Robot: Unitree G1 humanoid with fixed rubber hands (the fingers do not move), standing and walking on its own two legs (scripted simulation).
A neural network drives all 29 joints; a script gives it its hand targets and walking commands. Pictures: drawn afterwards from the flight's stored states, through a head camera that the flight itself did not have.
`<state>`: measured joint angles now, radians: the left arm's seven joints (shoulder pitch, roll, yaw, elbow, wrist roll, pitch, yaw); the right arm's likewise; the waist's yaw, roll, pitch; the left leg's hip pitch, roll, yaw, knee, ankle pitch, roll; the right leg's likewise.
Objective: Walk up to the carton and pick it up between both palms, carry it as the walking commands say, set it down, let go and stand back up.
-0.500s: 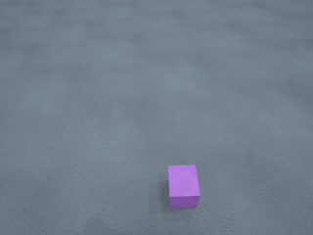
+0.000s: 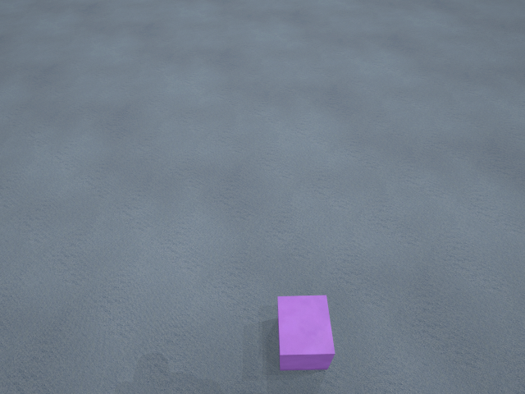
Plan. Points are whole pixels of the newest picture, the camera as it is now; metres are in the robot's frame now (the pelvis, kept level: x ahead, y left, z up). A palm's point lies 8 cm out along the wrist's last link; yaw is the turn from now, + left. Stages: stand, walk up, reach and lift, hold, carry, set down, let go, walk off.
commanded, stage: walk up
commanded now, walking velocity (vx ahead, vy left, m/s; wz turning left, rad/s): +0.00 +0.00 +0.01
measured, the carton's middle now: (302, 333) +0.43 -0.09 -0.67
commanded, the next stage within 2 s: stand in 1.28 s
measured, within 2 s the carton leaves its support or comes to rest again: neither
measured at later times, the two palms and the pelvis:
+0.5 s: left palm out of the picture +0.05 +0.20 -0.13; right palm out of the picture +0.01 -0.33 -0.12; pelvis +0.00 -0.06 +0.00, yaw -2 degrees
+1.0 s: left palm out of the picture +0.05 +0.16 -0.13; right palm out of the picture +0.10 -0.36 -0.11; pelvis +0.03 -0.09 +0.00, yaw -1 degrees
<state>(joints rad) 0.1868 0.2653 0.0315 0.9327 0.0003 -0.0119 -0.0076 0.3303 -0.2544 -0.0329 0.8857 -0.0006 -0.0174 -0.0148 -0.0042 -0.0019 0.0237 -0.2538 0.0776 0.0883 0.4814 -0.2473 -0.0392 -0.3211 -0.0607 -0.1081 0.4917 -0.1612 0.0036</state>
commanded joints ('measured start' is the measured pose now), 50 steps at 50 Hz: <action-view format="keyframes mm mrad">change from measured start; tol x64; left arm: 1 33 73 20 -5 16 9 11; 50 233 -1 -1 31 15 32 16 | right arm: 1 59 -20 1 20 -9 30 -2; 50 -118 -92 -22 25 -13 24 4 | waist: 1 -9 -135 -92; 50 28 106 25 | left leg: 1 46 -14 -8 -27 -52 18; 18 -173 348 -254 -413 -394 123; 29 -440 37 -71 500 -147 1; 50 18 105 -238 -256 16 89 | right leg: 1 202 -172 129 -121 436 -89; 14 -280 46 -5 233 -392 10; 34 292 -188 47 -99 924 -85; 50 138 -1 58 -125 -110 -13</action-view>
